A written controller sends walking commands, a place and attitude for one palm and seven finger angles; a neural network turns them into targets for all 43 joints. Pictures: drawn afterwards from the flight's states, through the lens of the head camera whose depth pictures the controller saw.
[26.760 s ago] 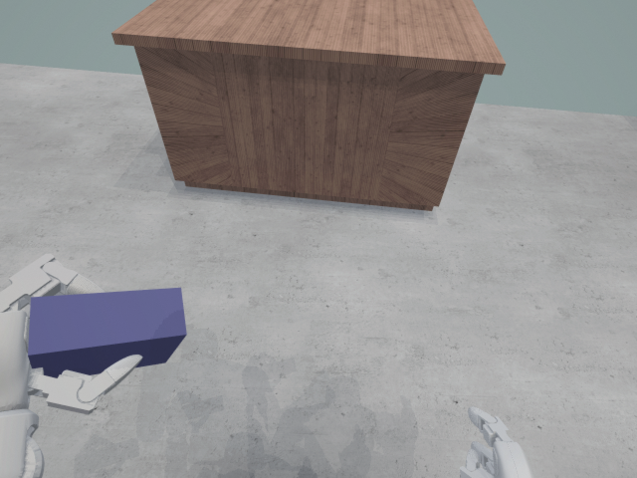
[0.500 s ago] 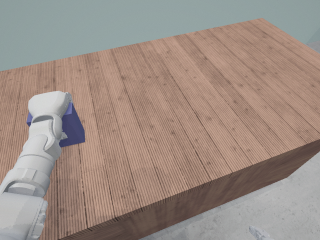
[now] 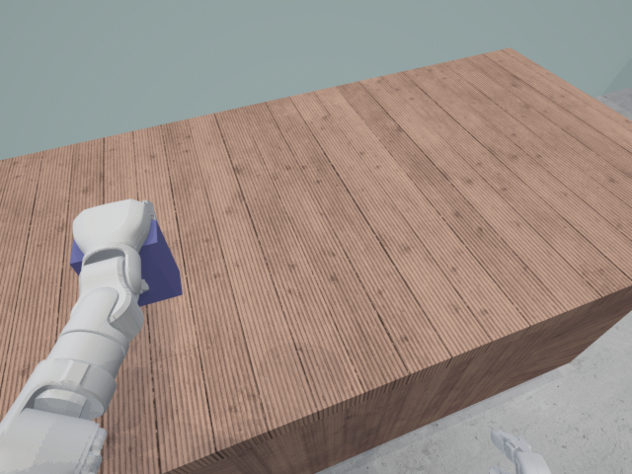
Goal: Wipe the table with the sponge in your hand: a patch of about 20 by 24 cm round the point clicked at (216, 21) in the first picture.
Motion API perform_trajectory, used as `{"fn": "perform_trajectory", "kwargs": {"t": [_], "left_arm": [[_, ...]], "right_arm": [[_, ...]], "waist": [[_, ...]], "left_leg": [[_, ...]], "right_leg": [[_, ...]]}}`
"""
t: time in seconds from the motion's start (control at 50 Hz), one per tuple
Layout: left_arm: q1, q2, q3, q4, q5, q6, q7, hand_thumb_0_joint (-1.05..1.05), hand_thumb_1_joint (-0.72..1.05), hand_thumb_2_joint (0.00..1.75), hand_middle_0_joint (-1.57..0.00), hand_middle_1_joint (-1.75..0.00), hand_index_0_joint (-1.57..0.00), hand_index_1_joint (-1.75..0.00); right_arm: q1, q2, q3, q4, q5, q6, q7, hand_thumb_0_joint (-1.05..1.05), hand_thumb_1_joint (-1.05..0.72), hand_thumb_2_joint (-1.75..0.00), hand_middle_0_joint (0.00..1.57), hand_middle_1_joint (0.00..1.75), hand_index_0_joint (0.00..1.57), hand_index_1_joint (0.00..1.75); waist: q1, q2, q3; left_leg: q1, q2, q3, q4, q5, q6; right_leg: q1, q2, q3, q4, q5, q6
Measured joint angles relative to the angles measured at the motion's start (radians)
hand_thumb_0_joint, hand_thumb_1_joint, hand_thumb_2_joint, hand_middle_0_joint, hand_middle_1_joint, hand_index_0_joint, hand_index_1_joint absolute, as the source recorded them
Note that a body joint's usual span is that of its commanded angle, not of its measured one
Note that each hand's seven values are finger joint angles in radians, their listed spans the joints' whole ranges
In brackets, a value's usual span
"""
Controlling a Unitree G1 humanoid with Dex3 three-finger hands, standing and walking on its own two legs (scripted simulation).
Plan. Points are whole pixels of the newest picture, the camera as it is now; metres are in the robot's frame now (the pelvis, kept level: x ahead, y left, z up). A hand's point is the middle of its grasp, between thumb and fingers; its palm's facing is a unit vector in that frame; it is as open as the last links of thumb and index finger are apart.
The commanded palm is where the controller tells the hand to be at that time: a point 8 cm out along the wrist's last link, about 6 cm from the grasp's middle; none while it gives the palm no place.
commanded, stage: wipe back along the middle lane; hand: left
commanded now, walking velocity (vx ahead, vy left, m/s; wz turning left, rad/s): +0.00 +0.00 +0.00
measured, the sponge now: (136, 277) +0.36 +0.30 +0.02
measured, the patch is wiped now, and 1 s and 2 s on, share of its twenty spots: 0.35 0.50 0.80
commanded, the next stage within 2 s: slide across to the third lane in 1.44 s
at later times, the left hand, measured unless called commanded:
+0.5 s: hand (134, 284) +0.32 +0.27 +0.07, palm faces -0.02 -0.03 -1.00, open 9.4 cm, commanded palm +0.29 +0.25 +0.10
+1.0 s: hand (145, 311) +0.29 +0.24 +0.07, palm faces +0.03 -0.06 -1.00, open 9.4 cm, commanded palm +0.24 +0.22 +0.10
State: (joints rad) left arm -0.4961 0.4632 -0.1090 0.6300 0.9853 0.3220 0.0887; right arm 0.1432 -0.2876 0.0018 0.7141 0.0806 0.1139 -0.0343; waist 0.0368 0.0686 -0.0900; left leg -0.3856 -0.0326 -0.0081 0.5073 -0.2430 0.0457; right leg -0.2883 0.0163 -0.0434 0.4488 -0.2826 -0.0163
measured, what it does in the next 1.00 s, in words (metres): stands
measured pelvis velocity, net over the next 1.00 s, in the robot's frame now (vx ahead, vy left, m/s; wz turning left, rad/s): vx -0.01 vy -0.01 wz -0.02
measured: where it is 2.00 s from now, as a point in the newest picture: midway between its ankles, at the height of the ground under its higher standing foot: outside the picture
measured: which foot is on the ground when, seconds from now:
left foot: down 0.00-1.00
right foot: down 0.00-1.00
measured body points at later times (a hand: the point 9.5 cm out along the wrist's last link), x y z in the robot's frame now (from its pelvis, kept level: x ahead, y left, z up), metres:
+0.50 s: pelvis -0.01 +0.00 +0.00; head -0.01 -0.03 +0.45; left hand +0.32 +0.27 +0.12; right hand +0.19 -0.23 -0.10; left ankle +0.00 +0.09 -0.74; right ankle -0.04 -0.11 -0.74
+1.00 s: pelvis -0.01 -0.01 +0.00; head -0.02 -0.05 +0.45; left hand +0.28 +0.24 +0.12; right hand +0.21 -0.23 -0.09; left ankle +0.00 +0.09 -0.74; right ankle -0.04 -0.11 -0.74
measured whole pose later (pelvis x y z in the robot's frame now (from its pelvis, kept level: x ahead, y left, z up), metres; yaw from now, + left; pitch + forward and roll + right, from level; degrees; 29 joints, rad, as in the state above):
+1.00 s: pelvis -0.01 -0.01 +0.00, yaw -1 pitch +2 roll +0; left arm -0.09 0.37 -0.20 0.11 0.97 0.52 0.11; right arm 0.05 -0.27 0.04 0.66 0.09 0.14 0.00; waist 0.08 0.09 -0.09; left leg -0.28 -0.03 0.01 0.50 -0.25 0.03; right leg -0.21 0.02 -0.02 0.48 -0.30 -0.03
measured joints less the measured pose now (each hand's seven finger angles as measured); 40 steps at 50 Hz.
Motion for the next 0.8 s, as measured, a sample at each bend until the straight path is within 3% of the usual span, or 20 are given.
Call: {"fn": "perform_trajectory", "kwargs": {"t": [0.8], "left_arm": [[0.300, -0.083, -0.086, -0.379, -0.009, 0.170, 0.022, 0.02, -0.44, 1.12, -0.75, -1.47, -0.76, -1.47]], "right_arm": [[-0.082, 0.018, 0.036, -0.044, 0.007, 0.019, 0.025, 0.01, -0.91, -0.90, 0.20, 0.30, 0.20, 0.30]], "waist": [[0.035, 0.022, 0.000]], "left_leg": [[0.082, 0.001, 0.014, -0.013, 0.003, -0.006]], "right_leg": [[0.062, 0.000, 0.015, 0.021, -0.010, -0.007]]}}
